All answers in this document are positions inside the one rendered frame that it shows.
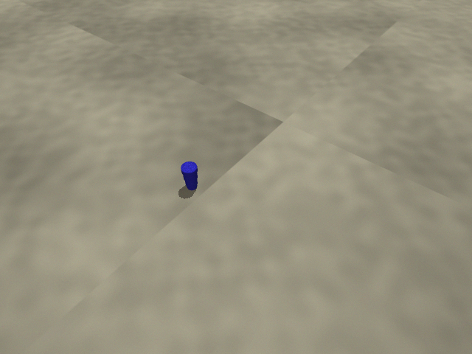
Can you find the cup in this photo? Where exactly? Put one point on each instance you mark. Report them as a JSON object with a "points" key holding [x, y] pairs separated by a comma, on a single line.
{"points": [[189, 171]]}

